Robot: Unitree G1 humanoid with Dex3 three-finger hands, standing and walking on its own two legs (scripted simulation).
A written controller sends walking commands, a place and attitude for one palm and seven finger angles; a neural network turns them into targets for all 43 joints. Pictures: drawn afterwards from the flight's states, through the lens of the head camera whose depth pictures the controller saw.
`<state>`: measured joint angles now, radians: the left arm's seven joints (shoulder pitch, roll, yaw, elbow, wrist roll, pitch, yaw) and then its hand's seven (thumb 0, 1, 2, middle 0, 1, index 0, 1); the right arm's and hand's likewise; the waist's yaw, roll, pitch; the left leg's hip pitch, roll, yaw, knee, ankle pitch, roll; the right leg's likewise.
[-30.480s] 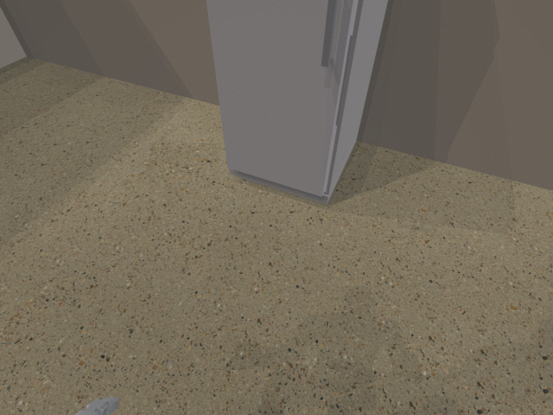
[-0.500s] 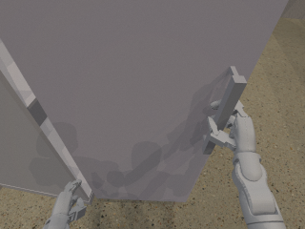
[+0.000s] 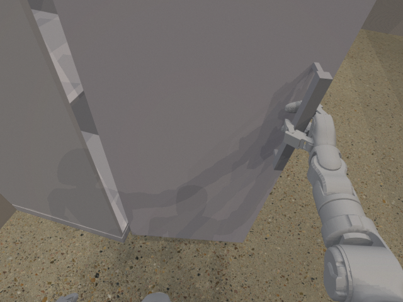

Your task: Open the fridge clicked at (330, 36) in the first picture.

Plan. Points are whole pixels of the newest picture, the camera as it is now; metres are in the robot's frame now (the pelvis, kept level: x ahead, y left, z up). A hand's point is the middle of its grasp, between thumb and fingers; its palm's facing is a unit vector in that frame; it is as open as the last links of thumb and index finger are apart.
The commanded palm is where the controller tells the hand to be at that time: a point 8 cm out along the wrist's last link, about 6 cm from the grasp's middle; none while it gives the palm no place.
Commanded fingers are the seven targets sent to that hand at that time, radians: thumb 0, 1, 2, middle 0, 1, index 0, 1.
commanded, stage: stop walking and hold the door back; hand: right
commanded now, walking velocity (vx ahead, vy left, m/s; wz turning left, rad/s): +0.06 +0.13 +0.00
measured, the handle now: (294, 123) +0.48 -0.14 +0.12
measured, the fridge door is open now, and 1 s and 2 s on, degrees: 78 76 76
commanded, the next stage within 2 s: loosen the grip on the handle in 1.10 s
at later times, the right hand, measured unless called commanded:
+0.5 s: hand (289, 131) +0.45 -0.12 +0.13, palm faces -0.02 +0.99 -0.12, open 5.7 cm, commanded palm +0.42 -0.19 +0.12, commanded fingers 0.00 -0.90 -0.90 0.45 1.40 0.45 1.40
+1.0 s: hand (289, 131) +0.45 -0.12 +0.13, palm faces -0.02 +0.99 -0.13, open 5.8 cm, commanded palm +0.42 -0.18 +0.12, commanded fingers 0.00 -0.90 -0.90 0.45 1.40 0.45 1.40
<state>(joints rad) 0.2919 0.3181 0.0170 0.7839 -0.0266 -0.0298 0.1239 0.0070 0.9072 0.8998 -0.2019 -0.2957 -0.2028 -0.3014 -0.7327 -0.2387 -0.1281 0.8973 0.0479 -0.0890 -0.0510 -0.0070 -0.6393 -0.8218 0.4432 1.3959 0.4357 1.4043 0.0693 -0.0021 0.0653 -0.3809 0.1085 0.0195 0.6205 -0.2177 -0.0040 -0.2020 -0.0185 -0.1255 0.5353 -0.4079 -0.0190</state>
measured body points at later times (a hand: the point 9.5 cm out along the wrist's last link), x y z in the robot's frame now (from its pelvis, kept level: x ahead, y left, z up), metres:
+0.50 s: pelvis +0.02 -0.02 +0.00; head +0.02 -0.02 +0.45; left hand +0.12 +0.25 -0.10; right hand +0.44 -0.17 +0.14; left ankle +0.07 +0.11 -0.73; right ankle +0.05 -0.14 -0.73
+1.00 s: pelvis +0.05 -0.02 +0.01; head +0.06 -0.02 +0.46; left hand +0.18 +0.24 -0.09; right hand +0.44 -0.17 +0.13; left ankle +0.07 +0.11 -0.73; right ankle +0.05 -0.14 -0.73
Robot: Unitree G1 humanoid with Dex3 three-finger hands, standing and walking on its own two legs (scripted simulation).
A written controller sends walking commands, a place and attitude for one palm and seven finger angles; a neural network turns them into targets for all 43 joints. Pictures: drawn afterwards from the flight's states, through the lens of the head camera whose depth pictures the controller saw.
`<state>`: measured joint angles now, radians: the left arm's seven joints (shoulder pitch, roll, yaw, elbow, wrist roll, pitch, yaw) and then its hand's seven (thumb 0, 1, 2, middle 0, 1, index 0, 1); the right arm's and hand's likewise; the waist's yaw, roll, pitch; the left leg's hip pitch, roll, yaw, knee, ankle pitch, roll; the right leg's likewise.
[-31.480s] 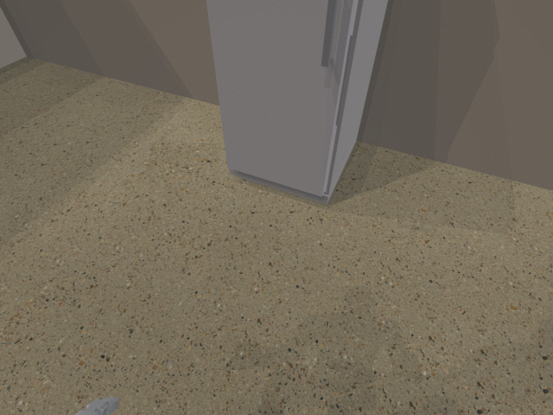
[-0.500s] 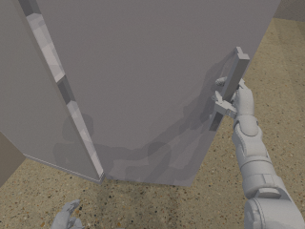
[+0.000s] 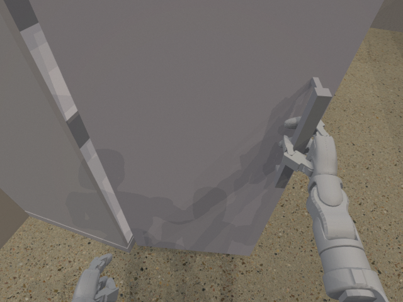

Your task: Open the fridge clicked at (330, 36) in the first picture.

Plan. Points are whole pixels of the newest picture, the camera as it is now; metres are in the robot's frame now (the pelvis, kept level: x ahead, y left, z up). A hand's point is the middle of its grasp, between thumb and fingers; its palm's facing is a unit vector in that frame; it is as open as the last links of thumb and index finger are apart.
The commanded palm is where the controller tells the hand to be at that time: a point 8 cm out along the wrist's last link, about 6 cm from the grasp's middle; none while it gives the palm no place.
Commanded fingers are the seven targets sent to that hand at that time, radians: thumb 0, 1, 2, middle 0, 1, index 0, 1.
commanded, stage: stop walking and hold the door back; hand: right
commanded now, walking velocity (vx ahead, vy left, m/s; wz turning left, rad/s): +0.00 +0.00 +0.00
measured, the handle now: (294, 140) +0.43 -0.16 +0.11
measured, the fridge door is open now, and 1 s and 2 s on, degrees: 76 76 76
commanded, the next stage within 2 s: loosen the grip on the handle in 0.10 s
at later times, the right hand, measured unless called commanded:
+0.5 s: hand (293, 151) +0.38 -0.14 +0.12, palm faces +0.14 +0.99 -0.10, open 10.8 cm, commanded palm +0.35 -0.19 +0.12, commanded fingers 0.00 0.55 -0.20 0.37 1.30 0.37 1.30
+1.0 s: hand (299, 160) +0.38 -0.16 +0.10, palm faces +0.10 +0.99 -0.12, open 14.6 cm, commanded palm +0.35 -0.22 +0.11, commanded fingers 0.00 0.55 -0.20 0.25 1.15 0.25 1.15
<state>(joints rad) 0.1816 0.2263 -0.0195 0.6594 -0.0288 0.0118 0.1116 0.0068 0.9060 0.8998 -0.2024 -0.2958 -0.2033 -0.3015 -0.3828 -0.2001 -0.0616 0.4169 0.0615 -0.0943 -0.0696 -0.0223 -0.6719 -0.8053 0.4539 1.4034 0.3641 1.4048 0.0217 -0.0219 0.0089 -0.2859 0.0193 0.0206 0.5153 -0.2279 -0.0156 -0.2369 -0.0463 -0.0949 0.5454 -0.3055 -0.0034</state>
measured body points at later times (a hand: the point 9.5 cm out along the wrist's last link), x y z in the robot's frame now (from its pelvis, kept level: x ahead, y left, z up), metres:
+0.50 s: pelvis -0.01 +0.02 +0.00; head -0.01 +0.02 +0.45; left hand +0.11 +0.27 -0.10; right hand +0.37 -0.20 +0.13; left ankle +0.03 +0.13 -0.73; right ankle -0.01 -0.11 -0.73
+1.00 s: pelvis +0.00 +0.02 -0.01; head +0.02 +0.02 +0.44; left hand +0.13 +0.27 -0.11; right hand +0.37 -0.22 +0.11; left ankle +0.03 +0.13 -0.73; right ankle -0.01 -0.11 -0.73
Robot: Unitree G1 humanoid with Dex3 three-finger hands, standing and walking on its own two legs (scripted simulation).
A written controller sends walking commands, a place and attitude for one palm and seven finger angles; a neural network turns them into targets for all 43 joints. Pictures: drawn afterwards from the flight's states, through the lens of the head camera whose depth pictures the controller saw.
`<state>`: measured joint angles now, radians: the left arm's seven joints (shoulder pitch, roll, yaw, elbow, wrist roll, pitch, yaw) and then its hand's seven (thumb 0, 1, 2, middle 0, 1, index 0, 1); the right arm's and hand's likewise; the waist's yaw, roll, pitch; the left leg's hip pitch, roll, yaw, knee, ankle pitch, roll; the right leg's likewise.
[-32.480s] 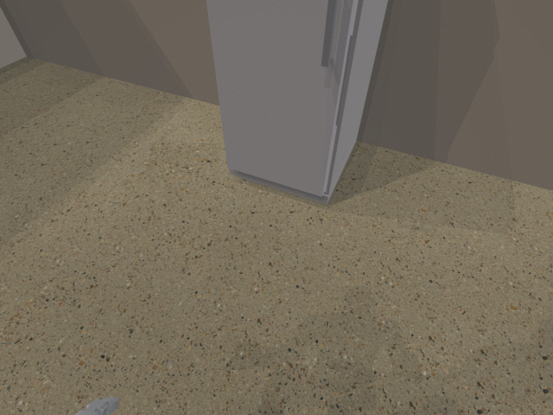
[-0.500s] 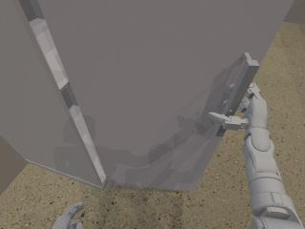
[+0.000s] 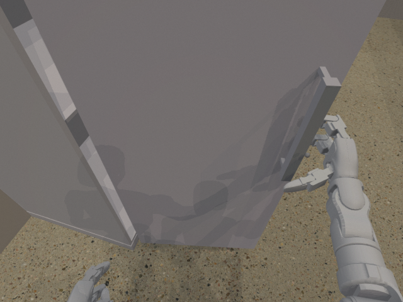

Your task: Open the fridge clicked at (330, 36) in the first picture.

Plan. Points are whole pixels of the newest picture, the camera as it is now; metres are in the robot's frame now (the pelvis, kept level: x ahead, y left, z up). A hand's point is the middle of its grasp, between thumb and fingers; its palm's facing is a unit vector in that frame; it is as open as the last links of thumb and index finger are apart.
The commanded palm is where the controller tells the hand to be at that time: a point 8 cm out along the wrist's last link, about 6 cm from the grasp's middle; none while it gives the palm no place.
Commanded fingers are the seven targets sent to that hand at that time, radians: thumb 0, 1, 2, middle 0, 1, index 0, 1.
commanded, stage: slip the hand off the handle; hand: right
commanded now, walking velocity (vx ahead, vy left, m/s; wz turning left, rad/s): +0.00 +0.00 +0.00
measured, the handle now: (301, 132) +0.44 -0.16 +0.12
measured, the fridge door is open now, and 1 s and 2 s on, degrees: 76 76 76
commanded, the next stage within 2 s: draw the hand back to the body in 1.16 s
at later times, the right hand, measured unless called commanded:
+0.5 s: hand (347, 159) +0.38 -0.25 +0.11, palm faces +0.11 +0.99 -0.12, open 14.7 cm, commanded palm +0.34 -0.29 +0.11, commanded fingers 0.00 0.55 -0.20 0.25 1.15 0.25 1.15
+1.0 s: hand (359, 204) +0.28 -0.24 +0.11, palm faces +0.12 +0.98 -0.13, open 14.7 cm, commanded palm +0.25 -0.28 +0.11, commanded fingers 0.00 0.55 -0.20 0.25 1.15 0.25 1.15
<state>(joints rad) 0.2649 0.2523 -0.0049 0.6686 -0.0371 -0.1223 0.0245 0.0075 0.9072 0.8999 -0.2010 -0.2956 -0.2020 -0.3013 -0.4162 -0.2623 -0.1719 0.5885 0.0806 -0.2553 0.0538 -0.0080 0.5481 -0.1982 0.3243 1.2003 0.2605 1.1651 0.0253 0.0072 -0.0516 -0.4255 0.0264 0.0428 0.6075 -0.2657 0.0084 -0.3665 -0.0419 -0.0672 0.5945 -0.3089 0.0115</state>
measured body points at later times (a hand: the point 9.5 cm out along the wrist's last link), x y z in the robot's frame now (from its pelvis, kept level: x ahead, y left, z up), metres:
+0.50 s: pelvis +0.00 -0.03 -0.01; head +0.02 -0.03 +0.44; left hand +0.11 +0.23 -0.10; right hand +0.37 -0.30 +0.12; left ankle +0.03 +0.11 -0.73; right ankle -0.01 -0.13 -0.73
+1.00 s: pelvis +0.00 -0.01 -0.01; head -0.01 +0.00 +0.44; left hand +0.18 +0.22 -0.08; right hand +0.27 -0.29 +0.12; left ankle +0.03 +0.11 -0.73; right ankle -0.01 -0.13 -0.73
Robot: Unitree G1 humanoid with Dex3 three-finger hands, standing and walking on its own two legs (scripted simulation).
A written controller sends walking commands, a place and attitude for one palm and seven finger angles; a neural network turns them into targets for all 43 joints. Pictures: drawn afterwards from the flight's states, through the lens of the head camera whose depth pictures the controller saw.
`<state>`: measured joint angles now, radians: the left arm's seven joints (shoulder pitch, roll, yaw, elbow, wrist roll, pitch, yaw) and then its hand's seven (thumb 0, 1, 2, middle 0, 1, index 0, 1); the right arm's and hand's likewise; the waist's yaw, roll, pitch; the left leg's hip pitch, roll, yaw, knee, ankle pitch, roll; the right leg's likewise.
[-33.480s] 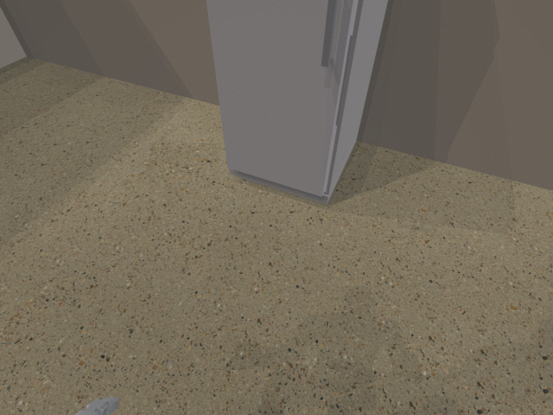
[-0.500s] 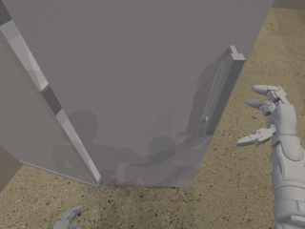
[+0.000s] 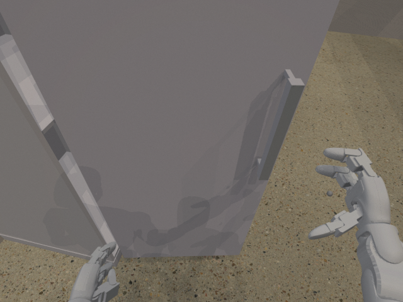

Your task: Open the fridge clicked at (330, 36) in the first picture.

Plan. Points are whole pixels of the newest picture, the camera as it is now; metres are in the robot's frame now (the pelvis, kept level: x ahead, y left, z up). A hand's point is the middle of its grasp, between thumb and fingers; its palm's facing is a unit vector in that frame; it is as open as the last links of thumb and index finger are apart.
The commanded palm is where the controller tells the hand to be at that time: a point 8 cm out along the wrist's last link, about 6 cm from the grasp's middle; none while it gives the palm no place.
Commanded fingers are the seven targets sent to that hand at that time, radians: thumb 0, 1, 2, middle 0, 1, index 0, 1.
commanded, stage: slip the hand off the handle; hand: right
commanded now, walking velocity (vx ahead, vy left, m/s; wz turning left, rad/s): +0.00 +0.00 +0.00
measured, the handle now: (273, 131) +0.44 -0.14 +0.13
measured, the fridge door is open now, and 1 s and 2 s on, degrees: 76 76 76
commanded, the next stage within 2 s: draw the hand back to the body in 0.16 s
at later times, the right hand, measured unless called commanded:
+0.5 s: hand (341, 201) +0.27 -0.22 +0.13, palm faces +0.06 +1.00 -0.05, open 14.7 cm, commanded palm +0.23 -0.27 +0.13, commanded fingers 0.00 0.55 -0.20 0.25 1.15 0.25 1.15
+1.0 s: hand (379, 221) +0.23 -0.26 +0.14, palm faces +0.37 +0.89 -0.27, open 13.5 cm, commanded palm +0.18 -0.30 +0.16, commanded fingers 0.00 -0.07 -0.50 0.23 0.79 0.23 0.79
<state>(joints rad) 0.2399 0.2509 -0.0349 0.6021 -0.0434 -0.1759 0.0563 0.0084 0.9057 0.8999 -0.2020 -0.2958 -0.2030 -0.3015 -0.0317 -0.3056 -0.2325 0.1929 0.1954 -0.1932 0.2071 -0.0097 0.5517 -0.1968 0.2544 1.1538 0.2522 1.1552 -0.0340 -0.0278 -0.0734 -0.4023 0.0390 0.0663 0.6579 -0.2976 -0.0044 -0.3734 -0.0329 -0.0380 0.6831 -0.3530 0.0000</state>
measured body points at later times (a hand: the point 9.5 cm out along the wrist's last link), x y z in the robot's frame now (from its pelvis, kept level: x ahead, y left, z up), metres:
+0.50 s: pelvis +0.01 +0.01 +0.00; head -0.01 +0.03 +0.45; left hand +0.18 +0.25 -0.07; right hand +0.26 -0.28 +0.14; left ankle +0.03 +0.12 -0.72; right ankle +0.00 -0.12 -0.72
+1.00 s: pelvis +0.01 -0.01 +0.01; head +0.00 +0.00 +0.46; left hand +0.20 +0.20 -0.06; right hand +0.20 -0.31 +0.16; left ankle +0.03 +0.12 -0.72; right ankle +0.00 -0.12 -0.72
